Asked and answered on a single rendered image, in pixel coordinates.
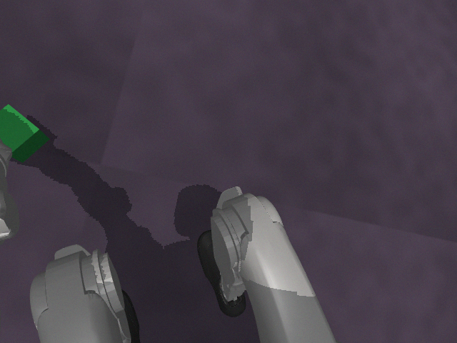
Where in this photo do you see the right robot foot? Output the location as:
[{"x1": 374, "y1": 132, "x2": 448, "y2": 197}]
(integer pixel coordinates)
[{"x1": 197, "y1": 230, "x2": 246, "y2": 317}]

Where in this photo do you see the left robot foot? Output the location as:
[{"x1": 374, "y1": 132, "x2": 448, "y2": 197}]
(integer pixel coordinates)
[{"x1": 121, "y1": 290, "x2": 140, "y2": 343}]

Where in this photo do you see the left robot arm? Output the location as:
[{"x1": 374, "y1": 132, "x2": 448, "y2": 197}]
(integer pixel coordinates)
[{"x1": 0, "y1": 139, "x2": 20, "y2": 331}]

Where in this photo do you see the cube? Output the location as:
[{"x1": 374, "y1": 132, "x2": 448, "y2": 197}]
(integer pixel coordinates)
[{"x1": 0, "y1": 104, "x2": 49, "y2": 163}]

